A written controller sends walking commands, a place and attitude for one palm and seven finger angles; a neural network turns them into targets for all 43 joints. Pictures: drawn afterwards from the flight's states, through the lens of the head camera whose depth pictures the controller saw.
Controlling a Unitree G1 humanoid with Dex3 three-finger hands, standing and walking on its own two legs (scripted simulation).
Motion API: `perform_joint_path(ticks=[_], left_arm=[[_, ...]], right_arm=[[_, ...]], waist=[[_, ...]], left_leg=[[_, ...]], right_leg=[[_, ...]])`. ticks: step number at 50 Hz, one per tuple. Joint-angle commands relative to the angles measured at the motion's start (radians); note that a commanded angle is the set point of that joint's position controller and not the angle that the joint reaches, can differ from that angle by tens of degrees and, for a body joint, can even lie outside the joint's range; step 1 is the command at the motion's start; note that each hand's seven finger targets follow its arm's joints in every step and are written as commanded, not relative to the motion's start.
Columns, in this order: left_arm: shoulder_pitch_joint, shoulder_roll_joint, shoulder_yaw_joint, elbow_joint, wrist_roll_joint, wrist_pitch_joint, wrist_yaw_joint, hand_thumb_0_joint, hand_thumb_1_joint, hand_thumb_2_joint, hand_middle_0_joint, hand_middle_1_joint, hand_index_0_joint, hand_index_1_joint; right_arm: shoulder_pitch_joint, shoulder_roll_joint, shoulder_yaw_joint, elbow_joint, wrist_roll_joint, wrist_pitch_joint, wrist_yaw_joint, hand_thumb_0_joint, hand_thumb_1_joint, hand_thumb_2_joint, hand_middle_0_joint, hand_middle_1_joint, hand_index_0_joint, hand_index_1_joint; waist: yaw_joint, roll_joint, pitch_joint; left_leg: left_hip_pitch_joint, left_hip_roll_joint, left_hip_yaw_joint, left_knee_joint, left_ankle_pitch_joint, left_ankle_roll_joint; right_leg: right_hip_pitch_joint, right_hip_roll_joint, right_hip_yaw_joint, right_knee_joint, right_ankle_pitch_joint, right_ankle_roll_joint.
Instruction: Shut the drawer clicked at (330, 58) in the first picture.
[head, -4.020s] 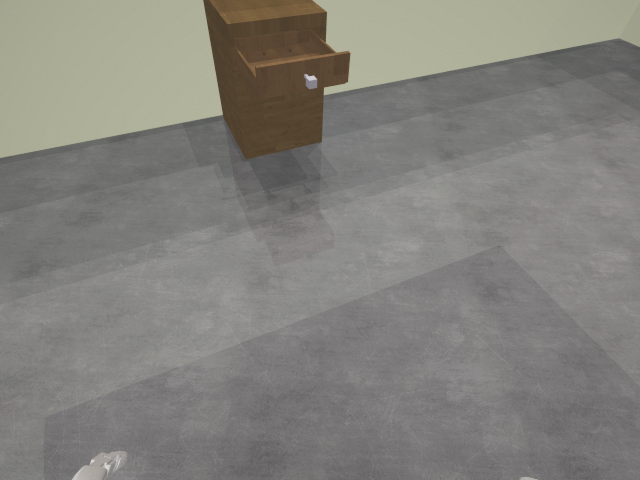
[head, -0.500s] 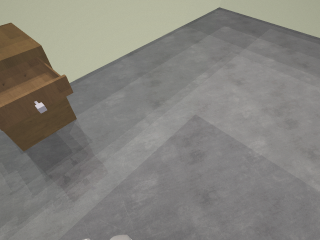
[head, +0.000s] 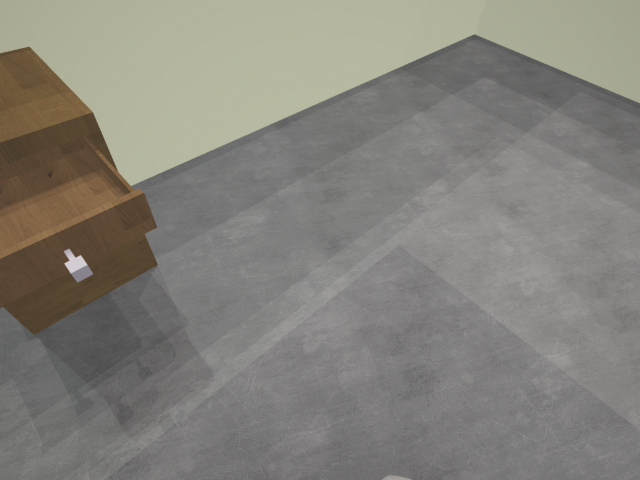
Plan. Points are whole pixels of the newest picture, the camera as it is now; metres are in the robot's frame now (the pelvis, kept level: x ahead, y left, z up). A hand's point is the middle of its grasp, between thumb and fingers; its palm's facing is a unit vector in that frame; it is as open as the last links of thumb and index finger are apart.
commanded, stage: walk to a spot facing it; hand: left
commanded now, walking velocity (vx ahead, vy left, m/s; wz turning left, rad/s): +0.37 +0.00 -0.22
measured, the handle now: (75, 263) +0.52 +0.56 -0.23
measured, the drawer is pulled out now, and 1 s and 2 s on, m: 0.28 0.28 0.28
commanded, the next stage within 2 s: turn to face it in 0.34 s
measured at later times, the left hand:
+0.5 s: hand (280, 349) +0.34 +0.09 -0.16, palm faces -0.11 -0.97 -0.21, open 7.4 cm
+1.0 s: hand (240, 366) +0.32 +0.16 -0.19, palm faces +0.21 -0.96 -0.19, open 7.4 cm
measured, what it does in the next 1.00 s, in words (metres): walks ahead: right foot, then left foot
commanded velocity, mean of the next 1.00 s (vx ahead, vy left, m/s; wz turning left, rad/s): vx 0.13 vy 0.00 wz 0.26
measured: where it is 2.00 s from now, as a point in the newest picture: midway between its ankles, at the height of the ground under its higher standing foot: (349, 462)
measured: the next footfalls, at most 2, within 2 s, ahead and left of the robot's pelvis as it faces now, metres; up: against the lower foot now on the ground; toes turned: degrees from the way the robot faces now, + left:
right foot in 0.40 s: +0.31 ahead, -0.17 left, +0.00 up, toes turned -15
left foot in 0.88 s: +0.38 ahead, +0.06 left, +0.00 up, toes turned +15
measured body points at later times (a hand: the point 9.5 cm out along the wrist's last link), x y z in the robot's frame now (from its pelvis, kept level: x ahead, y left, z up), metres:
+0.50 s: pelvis +0.21 -0.07 -0.01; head +0.24 -0.09 +0.44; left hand +0.35 +0.14 -0.15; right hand +0.10 -0.26 -0.17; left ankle +0.10 +0.07 -0.64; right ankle +0.27 -0.16 -0.74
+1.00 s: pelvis +0.31 -0.04 -0.01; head +0.34 +0.00 +0.44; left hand +0.31 +0.21 -0.18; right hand +0.43 -0.28 -0.13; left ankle +0.34 +0.05 -0.74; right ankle +0.28 -0.18 -0.67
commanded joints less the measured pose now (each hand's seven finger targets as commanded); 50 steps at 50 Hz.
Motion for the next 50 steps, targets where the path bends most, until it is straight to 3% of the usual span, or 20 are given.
perform_joint_path(ticks=[1, 5, 8, 14, 16, 18, 19, 20, 21, 24, 27, 30, 39, 41, 43, 44, 45, 46, 48, 50], left_arm=[[0.038, 0.007, 0.010, -0.072, 0.010, 0.003, -0.007, 0.000, 0.900, 0.900, -0.200, -0.300, -0.200, -0.300], [-0.048, 0.021, 0.017, -0.115, 0.010, 0.015, -0.016, 0.000, 0.900, 0.900, -0.200, -0.300, -0.200, -0.300], [-0.158, 0.031, 0.014, -0.152, 0.008, 0.015, -0.022, 0.000, 0.900, 0.900, -0.200, -0.300, -0.200, -0.300], [-0.305, 0.027, 0.005, -0.199, 0.004, -0.003, -0.022, 0.000, 0.900, 0.900, -0.200, -0.300, -0.200, -0.300], [-0.244, 0.037, 0.010, -0.189, 0.004, -0.010, -0.020, 0.000, 0.900, 0.900, -0.200, -0.300, -0.200, -0.300], [-0.024, 0.087, 0.023, -0.119, 0.011, -0.029, -0.014, 0.000, 0.900, 0.900, -0.200, -0.300, -0.200, -0.300], [0.108, 0.169, 0.046, -0.079, 0.017, -0.044, -0.002, 0.000, 0.900, 0.900, -0.200, -0.300, -0.200, -0.300], [0.197, 0.272, 0.070, -0.061, 0.005, -0.047, 0.008, 0.000, 0.900, 0.900, -0.200, -0.300, -0.200, -0.300], [0.167, 0.282, 0.068, -0.064, -0.015, -0.040, 0.014, 0.000, 0.900, 0.900, -0.200, -0.300, -0.200, -0.300], [-0.066, 0.149, 0.028, -0.117, -0.013, -0.046, 0.026, 0.000, 0.900, 0.900, -0.200, -0.300, -0.200, -0.300], [-0.123, 0.089, -0.004, -0.120, -0.006, -0.058, 0.029, 0.000, 0.900, 0.900, -0.200, -0.300, -0.200, -0.300], [-0.136, 0.074, -0.002, -0.134, -0.003, -0.052, 0.033, 0.000, 0.900, 0.900, -0.200, -0.300, -0.200, -0.300], [-0.105, 0.167, 0.029, -0.158, 0.004, -0.006, 0.038, 0.000, 0.900, 0.900, -0.200, -0.300, -0.200, -0.300], [-0.108, 0.189, 0.038, -0.174, 0.003, 0.002, 0.037, 0.000, 0.900, 0.900, -0.200, -0.300, -0.200, -0.300], [-0.109, 0.197, 0.043, -0.184, -0.008, 0.008, 0.033, 0.000, 0.900, 0.900, -0.200, -0.300, -0.200, -0.300], [-0.107, 0.154, 0.040, -0.217, -0.019, 0.014, 0.027, 0.000, 0.900, 0.900, -0.200, -0.300, -0.200, -0.300], [-0.148, 0.119, 0.023, -0.269, -0.019, 0.021, 0.028, 0.000, 0.900, 0.900, -0.200, -0.300, -0.200, -0.300], [-0.175, 0.146, 0.027, -0.280, -0.009, 0.031, 0.033, 0.000, 0.900, 0.900, -0.200, -0.300, -0.200, -0.300], [-0.199, 0.137, 0.040, -0.263, -0.004, 0.040, 0.027, 0.000, 0.900, 0.900, -0.200, -0.300, -0.200, -0.300], [-0.165, 0.139, 0.043, -0.242, -0.002, 0.043, 0.016, 0.000, 0.900, 0.900, -0.200, -0.300, -0.200, -0.300]], right_arm=[[0.134, -0.093, -0.010, 0.021, -0.002, -0.012, -0.004, 0.000, -0.900, -0.900, 0.200, 0.300, 0.200, 0.300], [0.178, -0.109, -0.011, 0.036, 0.001, -0.017, -0.005, 0.000, -0.900, -0.900, 0.200, 0.300, 0.200, 0.300], [0.230, -0.120, -0.015, 0.056, -0.001, -0.014, -0.005, 0.000, -0.900, -0.900, 0.200, 0.300, 0.200, 0.300], [0.331, -0.123, -0.013, 0.102, -0.015, -0.001, -0.005, 0.000, -0.900, -0.900, 0.200, 0.300, 0.200, 0.300], [0.310, -0.138, -0.013, 0.103, -0.015, 0.003, -0.007, 0.000, -0.900, -0.900, 0.200, 0.300, 0.200, 0.300], [0.285, -0.150, -0.011, 0.100, -0.006, 0.005, -0.006, 0.000, -0.900, -0.900, 0.200, 0.300, 0.200, 0.300], [0.291, -0.117, -0.008, 0.088, 0.006, 0.005, 0.006, 0.000, -0.900, -0.900, 0.200, 0.300, 0.200, 0.300], [0.318, -0.061, 0.004, 0.056, 0.014, 0.000, 0.006, 0.000, -0.900, -0.900, 0.200, 0.300, 0.200, 0.300], [0.246, -0.091, -0.001, 0.042, 0.016, 0.008, 0.000, 0.000, -0.900, -0.900, 0.200, 0.300, 0.200, 0.300], [0.192, -0.051, -0.002, 0.058, 0.007, 0.032, 0.001, 0.000, -0.900, -0.900, 0.200, 0.300, 0.200, 0.300], [0.287, 0.000, 0.008, 0.098, 0.000, 0.073, 0.001, 0.000, -0.900, -0.900, 0.200, 0.300, 0.200, 0.300], [0.261, 0.000, 0.004, 0.077, 0.000, 0.091, 0.008, 0.000, -0.900, -0.900, 0.200, 0.300, 0.200, 0.300], [0.009, -0.066, -0.004, -0.057, -0.001, 0.102, 0.033, 0.000, -0.900, -0.900, 0.200, 0.300, 0.200, 0.300], [0.010, -0.087, -0.008, -0.075, -0.003, 0.100, 0.035, 0.000, -0.900, -0.900, 0.200, 0.300, 0.200, 0.300], [0.111, -0.143, -0.024, -0.067, -0.011, 0.092, 0.032, 0.000, -0.900, -0.900, 0.200, 0.300, 0.200, 0.300], [0.189, -0.249, -0.047, -0.073, -0.017, 0.082, 0.027, 0.000, -0.900, -0.900, 0.200, 0.300, 0.200, 0.300], [0.228, -0.322, -0.058, -0.065, -0.006, 0.085, 0.017, 0.000, -0.900, -0.900, 0.200, 0.300, 0.200, 0.300], [0.212, -0.312, -0.055, -0.058, -0.001, 0.091, 0.013, 0.000, -0.900, -0.900, 0.200, 0.300, 0.200, 0.300], [0.085, -0.268, -0.049, -0.105, -0.005, 0.088, 0.002, 0.000, -0.900, -0.900, 0.200, 0.300, 0.200, 0.300], [0.014, -0.244, -0.038, -0.130, -0.005, 0.081, 0.000, 0.000, -0.900, -0.900, 0.200, 0.300, 0.200, 0.300]], waist=[[-0.006, 0.129, 0.010], [-0.012, 0.125, 0.041], [-0.042, 0.127, 0.060], [-0.093, 0.141, 0.076], [-0.054, 0.144, 0.039], [0.050, 0.083, -0.091], [0.102, -0.060, -0.198], [0.100, -0.272, -0.308], [0.097, -0.152, -0.276], [0.000, 0.006, -0.076], [-0.075, -0.040, -0.058], [-0.082, -0.077, -0.052], [-0.014, -0.104, -0.020], [-0.018, -0.084, -0.041], [-0.077, 0.030, -0.129], [-0.106, 0.307, -0.180], [-0.118, 0.441, -0.198], [-0.108, 0.269, -0.203], [-0.074, 0.220, -0.151], [-0.044, 0.163, -0.133]], left_leg=[[0.003, 0.247, -0.176, -0.369, 0.064, 0.070], [0.074, 0.248, -0.142, -0.409, 0.076, 0.085], [0.165, 0.248, -0.103, -0.395, 0.137, 0.086], [0.277, 0.274, -0.045, -0.303, 0.372, 0.069], [0.293, 0.281, -0.010, -0.208, 0.552, 0.056], [0.220, 0.227, 0.037, 0.083, 0.661, 0.007], [-0.005, 0.163, 0.067, 0.345, 0.427, -0.034], [-0.261, -0.002, 0.042, 0.670, -0.291, -0.087], [-0.312, 0.020, -0.110, 0.803, -0.337, -0.062], [-0.279, 0.110, -0.184, 0.784, -0.140, -0.065], [-0.191, 0.098, -0.172, 0.645, -0.071, -0.086], [-0.187, 0.088, -0.139, 0.544, -0.038, -0.105], [-0.209, 0.070, -0.080, 0.257, -0.091, -0.101], [-0.157, 0.047, -0.053, 0.178, -0.079, -0.091], [0.049, 0.027, -0.070, -0.014, 0.114, -0.070], [0.196, 0.234, -0.377, -0.122, 0.469, 0.029], [0.238, 0.412, -0.604, -0.165, 0.818, 0.168], [0.213, 0.411, -0.534, -0.160, 0.623, 0.192], [0.131, 0.300, -0.488, -0.197, 0.326, 0.127], [0.067, 0.230, -0.397, -0.217, 0.251, 0.085]], right_leg=[[-0.129, -0.063, 0.033, -0.039, 0.112, 0.020], [-0.228, -0.080, 0.027, -0.160, 0.208, 0.041], [-0.259, -0.077, -0.009, -0.326, 0.223, 0.044], [-0.183, -0.014, -0.074, -0.573, 0.153, -0.002], [-0.072, 0.025, -0.097, -0.624, 0.117, -0.031], [0.260, 0.075, -0.117, -0.734, 0.191, -0.058], [0.522, -0.082, 0.068, -0.748, 0.254, -0.112], [0.712, -0.356, 0.489, -0.836, 0.458, -0.240], [0.651, -0.375, 0.494, -0.900, 0.497, -0.274], [0.277, -0.301, 0.228, -0.956, 0.452, -0.184], [0.145, -0.228, -0.001, -0.975, 0.587, -0.113], [0.124, -0.217, -0.070, -0.985, 0.582, -0.116], [0.262, -0.289, -0.098, -0.874, 0.518, -0.113], [0.283, -0.290, -0.123, -0.801, 0.542, -0.095], [0.238, -0.247, -0.170, -0.562, 0.516, -0.036], [0.038, -0.115, -0.208, -0.318, 0.143, 0.052], [-0.125, -0.008, -0.113, -0.101, -0.368, 0.093], [-0.136, -0.030, -0.004, -0.042, -0.338, 0.074], [-0.189, -0.046, 0.023, -0.012, -0.173, 0.081], [-0.147, -0.044, 0.035, -0.032, -0.059, 0.090]])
